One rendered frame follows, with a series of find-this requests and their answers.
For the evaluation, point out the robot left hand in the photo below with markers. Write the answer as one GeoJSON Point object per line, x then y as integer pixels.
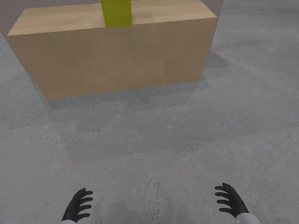
{"type": "Point", "coordinates": [72, 210]}

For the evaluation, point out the robot right hand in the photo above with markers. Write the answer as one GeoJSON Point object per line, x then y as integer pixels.
{"type": "Point", "coordinates": [235, 202]}

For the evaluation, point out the pedestal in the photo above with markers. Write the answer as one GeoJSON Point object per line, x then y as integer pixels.
{"type": "Point", "coordinates": [69, 52]}

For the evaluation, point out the carton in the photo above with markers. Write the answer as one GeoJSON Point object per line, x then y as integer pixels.
{"type": "Point", "coordinates": [117, 13]}

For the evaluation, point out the robot right forearm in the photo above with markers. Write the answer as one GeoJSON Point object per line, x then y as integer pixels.
{"type": "Point", "coordinates": [246, 218]}

